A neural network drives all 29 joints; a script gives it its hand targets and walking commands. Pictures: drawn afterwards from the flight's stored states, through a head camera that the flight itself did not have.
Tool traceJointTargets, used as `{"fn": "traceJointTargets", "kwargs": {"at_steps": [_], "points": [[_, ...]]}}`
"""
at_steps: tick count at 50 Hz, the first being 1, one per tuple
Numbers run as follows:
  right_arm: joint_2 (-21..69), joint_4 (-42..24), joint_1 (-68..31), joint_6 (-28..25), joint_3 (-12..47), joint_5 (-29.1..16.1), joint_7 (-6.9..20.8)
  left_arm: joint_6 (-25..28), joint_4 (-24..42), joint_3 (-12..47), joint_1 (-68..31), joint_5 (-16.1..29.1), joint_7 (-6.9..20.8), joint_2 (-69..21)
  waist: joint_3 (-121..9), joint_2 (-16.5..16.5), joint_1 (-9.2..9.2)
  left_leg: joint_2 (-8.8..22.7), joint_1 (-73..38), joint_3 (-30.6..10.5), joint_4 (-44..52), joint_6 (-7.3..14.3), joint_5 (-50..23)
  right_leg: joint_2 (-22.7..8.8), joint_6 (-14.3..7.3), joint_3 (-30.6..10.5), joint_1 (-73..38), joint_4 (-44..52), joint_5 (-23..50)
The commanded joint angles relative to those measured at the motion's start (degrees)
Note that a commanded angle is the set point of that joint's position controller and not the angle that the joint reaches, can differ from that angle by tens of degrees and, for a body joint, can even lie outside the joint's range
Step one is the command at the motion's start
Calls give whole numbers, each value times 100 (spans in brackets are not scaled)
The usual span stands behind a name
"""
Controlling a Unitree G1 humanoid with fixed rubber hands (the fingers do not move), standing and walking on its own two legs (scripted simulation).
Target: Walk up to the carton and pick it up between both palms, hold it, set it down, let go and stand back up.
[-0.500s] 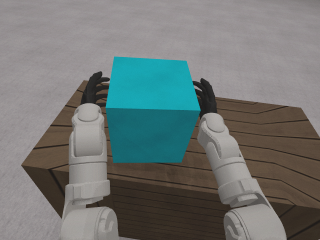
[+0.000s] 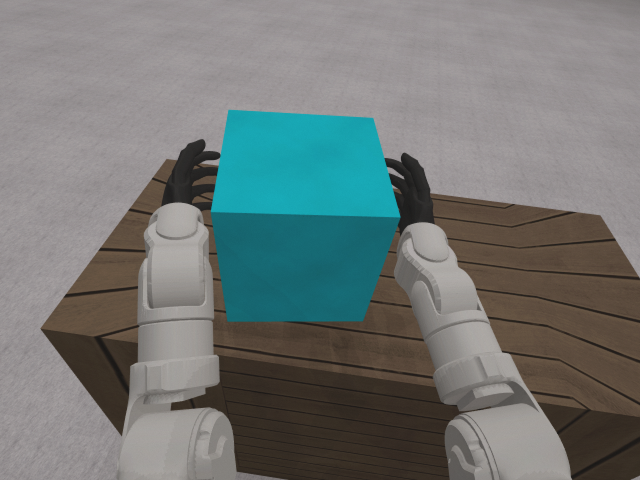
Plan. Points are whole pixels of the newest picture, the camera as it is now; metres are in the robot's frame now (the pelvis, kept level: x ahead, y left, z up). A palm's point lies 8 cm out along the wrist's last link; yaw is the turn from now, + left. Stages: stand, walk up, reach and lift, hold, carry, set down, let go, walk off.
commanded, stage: hold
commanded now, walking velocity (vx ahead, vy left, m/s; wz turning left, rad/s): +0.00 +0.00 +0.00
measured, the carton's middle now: (299, 221) +0.40 +0.01 +0.14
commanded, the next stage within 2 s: set down in 1.68 s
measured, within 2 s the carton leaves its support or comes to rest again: neither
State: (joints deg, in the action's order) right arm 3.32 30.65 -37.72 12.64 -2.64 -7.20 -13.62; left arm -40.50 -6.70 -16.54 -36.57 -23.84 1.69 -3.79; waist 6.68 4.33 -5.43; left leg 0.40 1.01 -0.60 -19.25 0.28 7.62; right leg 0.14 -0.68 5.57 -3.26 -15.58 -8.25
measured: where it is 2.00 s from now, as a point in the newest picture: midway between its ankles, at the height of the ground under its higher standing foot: outside the picture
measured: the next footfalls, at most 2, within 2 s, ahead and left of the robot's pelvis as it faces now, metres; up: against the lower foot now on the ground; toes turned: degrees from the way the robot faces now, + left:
none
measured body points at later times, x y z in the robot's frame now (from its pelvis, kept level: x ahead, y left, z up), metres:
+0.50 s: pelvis +0.00 +0.00 +0.00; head -0.02 +0.04 +0.45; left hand +0.39 +0.14 +0.18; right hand +0.37 -0.13 +0.17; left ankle +0.05 +0.11 -0.75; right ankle +0.02 -0.11 -0.75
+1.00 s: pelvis +0.00 +0.00 +0.00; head -0.03 +0.03 +0.45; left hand +0.39 +0.14 +0.18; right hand +0.37 -0.13 +0.17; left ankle +0.05 +0.11 -0.75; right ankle +0.02 -0.11 -0.75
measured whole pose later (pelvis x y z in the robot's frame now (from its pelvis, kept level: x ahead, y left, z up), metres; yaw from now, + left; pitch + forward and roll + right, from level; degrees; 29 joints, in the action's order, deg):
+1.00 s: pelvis +0.00 +0.00 +0.00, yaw +0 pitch -11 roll -1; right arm 3.3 29.4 -36.5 13.4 -2.1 -7.2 -13.6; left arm -41.0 -5.6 -15.9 -34.8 -23.1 1.4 -3.9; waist 6.6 4.3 -5.4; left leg 0.7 0.4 0.0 -19.2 0.2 8.0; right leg 0.4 -0.8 5.3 -3.7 -15.6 -8.5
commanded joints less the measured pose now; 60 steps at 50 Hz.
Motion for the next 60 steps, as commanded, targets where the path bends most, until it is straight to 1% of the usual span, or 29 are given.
{"fn": "traceJointTargets", "kwargs": {"at_steps": [1,2,3,4,5,6,7,8,9,10,11,12,13,14,15,16,17,18,19,20,25,32,40,47,56,57,58,59,60], "points": [[2722,-1899,-4341,-467,2188,-312,587,372,485,2621,-3415,965,781,-2963,-2715,-542,-112,-253,-1022,257,-20,-85,-1343,221,330,162,-363,102,1021],[2668,-1680,-4191,-422,2138,-305,607,367,561,2588,-3392,921,793,-2977,-2627,-525,-78,-210,-995,265,86,-76,-1189,216,315,173,-253,147,809],[2755,-1812,-4297,-449,2080,-304,596,374,539,2561,-3538,933,822,-2956,-2555,-592,-49,-222,-821,298,106,-29,-929,203,322,170,-303,151,612],[2677,-1839,-4387,-447,2032,-212,587,335,263,2506,-3382,919,839,-2960,-2492,-531,-70,-189,-810,252,178,-9,-740,179,291,179,-282,175,442],[2728,-1848,-4336,-456,2063,-244,601,342,441,2512,-3341,926,837,-3064,-2540,-569,-11,-199,-802,301,193,-12,-829,186,289,159,-261,173,500],[2685,-1760,-4292,-456,1988,-206,631,330,455,2488,-3446,919,831,-3020,-2484,-569,-41,-220,-724,301,200,-29,-789,184,304,170,-279,177,464],[2789,-1875,-4348,-472,2000,-226,628,353,553,2542,-3494,994,832,-3025,-2629,-554,-38,-225,-762,282,176,-39,-854,187,313,165,-364,149,570],[2751,-2047,-4443,-510,2083,-233,606,351,503,2581,-3398,991,819,-3077,-2862,-495,-34,-226,-979,253,111,-25,-1117,215,298,178,-453,115,855],[2758,-1981,-4246,-461,2184,-292,591,357,640,2687,-3319,1016,809,-3056,-2963,-489,-77,-213,-1068,273,39,-51,-1348,244,300,164,-490,76,1022],[2742,-2056,-4263,-447,2220,-296,580,326,650,2701,-3305,1031,801,-3072,-2881,-553,-96,-213,-1095,230,7,-97,-1428,238,299,141,-447,78,1053],[2680,-2019,-4250,-442,2175,-316,574,335,720,2679,-3378,1011,789,-3058,-2916,-521,-83,-200,-1175,251,-6,-118,-1514,278,297,199,-376,60,1012],[2665,-1993,-4215,-427,2169,-359,592,318,687,2649,-3295,967,797,-3072,-2857,-569,-89,-218,-1109,232,6,-128,-1391,255,296,177,-321,103,930],[2695,-1971,-4196,-427,2147,-301,585,339,746,2689,-3381,1016,804,-3026,-2744,-576,-163,-213,-1067,246,8,-112,-1332,239,298,179,-292,90,883],[2678,-2080,-4208,-452,2142,-349,594,332,747,2691,-3295,985,806,-3069,-2729,-545,-107,-199,-1062,240,15,-116,-1446,255,285,191,-372,59,970],[2606,-1930,-4073,-434,2142,-373,594,304,749,2683,-3231,976,808,-3019,-2633,-663,-141,-209,-1106,247,2,-153,-1571,269,264,198,-299,55,975],[2595,-1976,-4081,-433,2159,-350,587,272,682,2680,-3158,953,828,-3066,-2574,-631,-132,-201,-1101,232,-26,-158,-1591,266,253,200,-331,99,966],[2629,-2030,-4096,-435,2184,-359,592,300,877,2731,-3277,1008,822,-3002,-2792,-618,-77,-206,-1040,238,-38,-130,-1494,223,266,178,-420,71,956],[2599,-2079,-4161,-444,2187,-375,606,324,807,2779,-3348,1019,811,-3051,-2803,-755,-116,-196,-1046,252,-33,-156,-1595,255,258,189,-396,61,1006],[2642,-2268,-4187,-469,2214,-389,593,348,1016,2891,-3338,1064,796,-3110,-3022,-758,-190,-191,-1128,196,-100,-175,-1779,236,255,154,-500,33,1289],[2671,-2318,-4152,-476,2265,-450,585,339,918,3079,-3085,1163,756,-3166,-3117,-685,-228,-102,-1365,143,-154,-237,-1680,295,296,194,-225,51,1193],[2641,-2021,-4068,-408,2163,-309,631,303,761,2822,-3113,1045,736,-3085,-2582,-579,-84,-99,-1028,198,100,-109,-1081,238,275,153,-121,145,672],[2739,-2053,-4251,-438,2227,-337,626,312,751,2774,-3232,1056,738,-3079,-2762,-557,-16,-142,-1059,236,53,-53,-1115,212,293,96,-203,130,858],[2783,-1927,-4228,-422,2151,-289,611,304,626,2646,-3265,1007,791,-3024,-2680,-503,-27,-172,-938,274,125,3,-888,172,335,70,-274,136,870],[2796,-1942,-4226,-422,2152,-297,594,327,631,2674,-3288,1023,813,-3032,-2711,-518,-68,-182,-944,261,100,-19,-950,174,352,84,-310,114,975],[2756,-1961,-4218,-433,2155,-313,613,336,690,2750,-3285,1044,779,-3074,-2730,-577,-75,-150,-1026,236,67,-67,-1073,204,319,115,-220,115,884],[2749,-1926,-4248,-443,2169,-316,611,374,890,2768,-3509,1042,756,-3015,-2717,-601,-57,-202,-969,235,102,-86,-1132,233,287,204,-240,94,767],[2702,-1792,-4206,-430,2058,-236,621,375,762,2748,-3585,1005,760,-3041,-2599,-655,-139,-160,-1005,235,105,-96,-1074,239,272,193,-141,115,636],[2643,-1808,-4285,-431,2089,-216,640,359,612,2671,-3501,981,771,-3060,-2531,-726,-54,-174,-946,250,122,-91,-1042,202,267,156,-153,166,548],[2643,-1761,-4223,-424,2009,-248,663,349,502,2518,-3422,924,794,-3031,-2512,-609,-13,-176,-920,284,134,-63,-954,229,258,173,-177,139,509]]}}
